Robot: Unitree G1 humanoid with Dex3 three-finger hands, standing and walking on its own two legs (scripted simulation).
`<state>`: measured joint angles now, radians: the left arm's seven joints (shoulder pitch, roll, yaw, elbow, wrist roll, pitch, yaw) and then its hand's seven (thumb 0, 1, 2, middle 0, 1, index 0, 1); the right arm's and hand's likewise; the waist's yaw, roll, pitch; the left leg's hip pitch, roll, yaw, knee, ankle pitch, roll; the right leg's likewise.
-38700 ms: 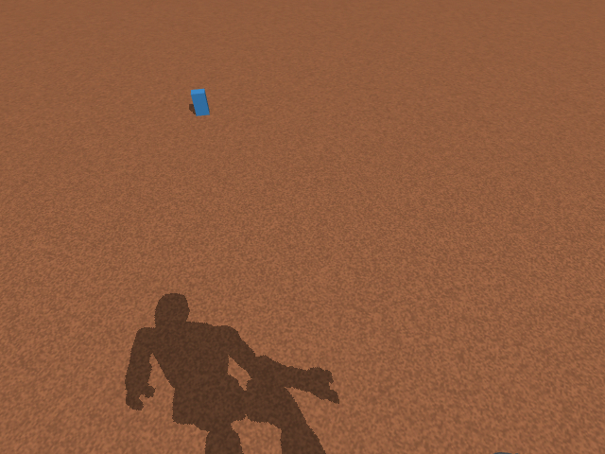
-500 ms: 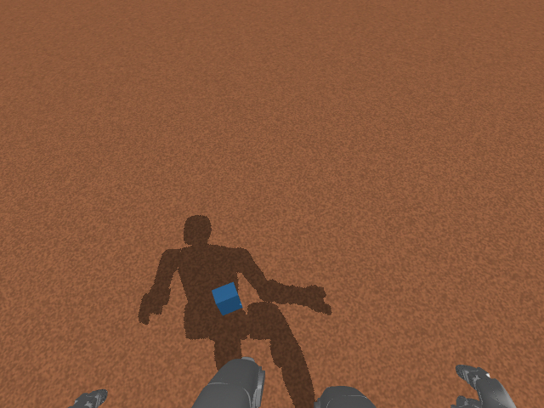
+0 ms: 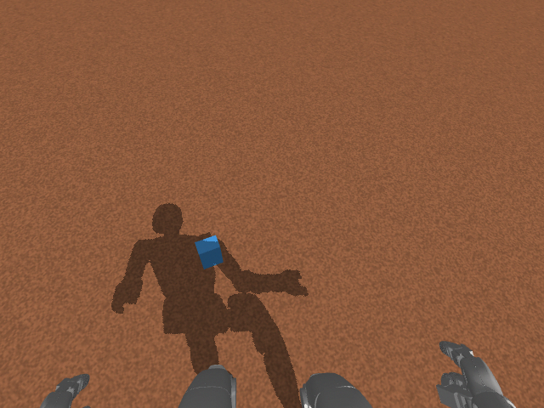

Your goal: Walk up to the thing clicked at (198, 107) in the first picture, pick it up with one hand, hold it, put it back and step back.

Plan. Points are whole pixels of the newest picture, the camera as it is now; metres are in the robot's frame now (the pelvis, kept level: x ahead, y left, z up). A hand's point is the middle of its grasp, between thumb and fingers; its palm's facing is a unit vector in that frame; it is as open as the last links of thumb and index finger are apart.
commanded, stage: step back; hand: left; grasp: from the side
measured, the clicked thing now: (209, 252) +0.62 +0.20 -0.69
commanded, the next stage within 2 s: stand in 1.90 s
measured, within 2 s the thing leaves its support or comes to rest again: neither
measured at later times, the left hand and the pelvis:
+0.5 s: hand out of the picture -0.05 +0.25 -0.14, palm faces +0.06 -0.92 -0.38, open 7.4 cm; pelvis -0.17 -0.02 +0.00, yaw +4 degrees
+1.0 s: hand out of the picture -0.28 +0.21 -0.13, palm faces +0.09 -0.89 -0.44, open 7.4 cm; pelvis -0.33 -0.07 +0.00, yaw +5 degrees
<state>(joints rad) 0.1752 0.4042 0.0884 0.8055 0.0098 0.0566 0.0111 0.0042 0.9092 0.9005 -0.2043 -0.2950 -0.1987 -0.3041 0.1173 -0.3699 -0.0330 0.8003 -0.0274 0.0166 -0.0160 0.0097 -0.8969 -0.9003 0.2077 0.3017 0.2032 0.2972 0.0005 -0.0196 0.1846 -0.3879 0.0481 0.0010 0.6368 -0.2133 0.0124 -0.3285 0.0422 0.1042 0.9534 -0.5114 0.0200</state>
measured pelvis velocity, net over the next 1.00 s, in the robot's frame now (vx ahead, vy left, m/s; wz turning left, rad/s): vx -0.33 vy -0.07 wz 0.08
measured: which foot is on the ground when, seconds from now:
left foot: down 0.00-0.08, up 0.10-0.34, down 0.36-0.74, up 0.76-1.00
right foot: up 0.00-0.04, down 0.06-0.38, up 0.40-0.68, down 0.70-1.00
